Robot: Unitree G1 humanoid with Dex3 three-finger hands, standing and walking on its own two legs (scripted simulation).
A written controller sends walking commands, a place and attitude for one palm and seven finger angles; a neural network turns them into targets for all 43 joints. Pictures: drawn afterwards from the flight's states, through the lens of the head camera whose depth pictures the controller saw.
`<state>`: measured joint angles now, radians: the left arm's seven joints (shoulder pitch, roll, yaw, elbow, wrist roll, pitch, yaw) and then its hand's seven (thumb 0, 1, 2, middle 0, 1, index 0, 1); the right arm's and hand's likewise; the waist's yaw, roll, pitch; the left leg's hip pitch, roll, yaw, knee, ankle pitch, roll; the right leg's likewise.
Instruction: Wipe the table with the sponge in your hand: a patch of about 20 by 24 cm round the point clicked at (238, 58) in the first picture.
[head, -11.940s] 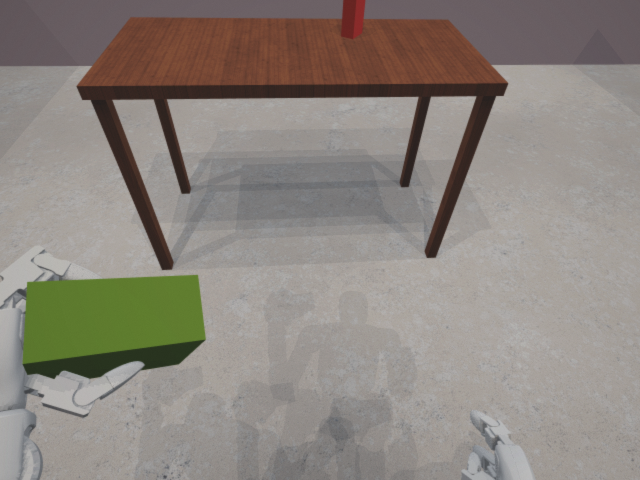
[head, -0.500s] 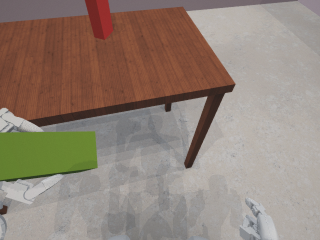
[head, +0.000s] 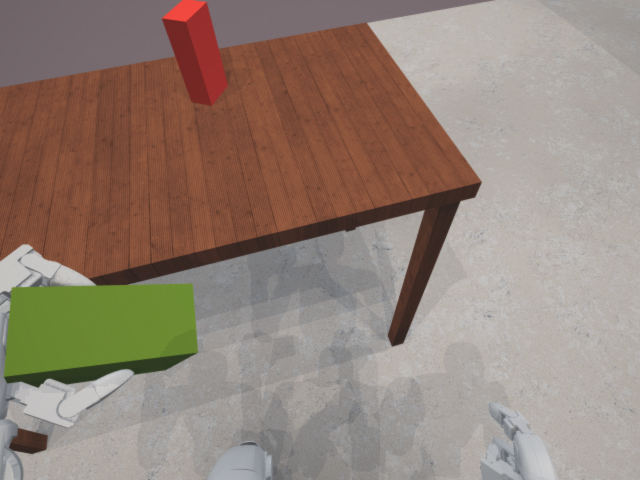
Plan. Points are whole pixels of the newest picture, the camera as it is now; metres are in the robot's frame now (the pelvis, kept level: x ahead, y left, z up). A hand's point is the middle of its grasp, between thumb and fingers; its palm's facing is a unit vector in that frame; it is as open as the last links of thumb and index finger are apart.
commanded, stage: come to a stop and stand still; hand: left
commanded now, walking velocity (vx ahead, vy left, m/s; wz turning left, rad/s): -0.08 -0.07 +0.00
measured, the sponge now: (131, 334) +0.23 +0.19 +0.12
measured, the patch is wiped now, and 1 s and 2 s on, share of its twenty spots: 0.00 0.00 0.00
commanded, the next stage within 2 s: none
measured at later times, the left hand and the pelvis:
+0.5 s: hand (40, 374) +0.18 +0.22 +0.17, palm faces +0.35 -0.81 -0.47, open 10.4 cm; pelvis -0.04 +0.00 -0.02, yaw -1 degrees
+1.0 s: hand out of the picture +0.12 +0.24 +0.17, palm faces +0.42 -0.81 -0.41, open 10.4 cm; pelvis -0.09 +0.00 -0.01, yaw +0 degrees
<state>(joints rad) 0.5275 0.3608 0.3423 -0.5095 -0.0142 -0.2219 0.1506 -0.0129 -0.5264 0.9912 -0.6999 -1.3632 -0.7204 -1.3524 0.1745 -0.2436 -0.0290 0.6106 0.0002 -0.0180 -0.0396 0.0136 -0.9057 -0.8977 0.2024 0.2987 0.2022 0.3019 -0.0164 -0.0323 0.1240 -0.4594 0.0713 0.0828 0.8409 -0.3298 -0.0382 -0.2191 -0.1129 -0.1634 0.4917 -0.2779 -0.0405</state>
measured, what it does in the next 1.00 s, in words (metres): steps on the spot: left foot, then right foot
